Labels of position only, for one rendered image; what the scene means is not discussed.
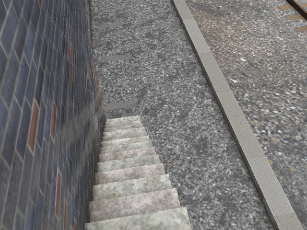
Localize stairs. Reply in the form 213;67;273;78
84;115;192;230

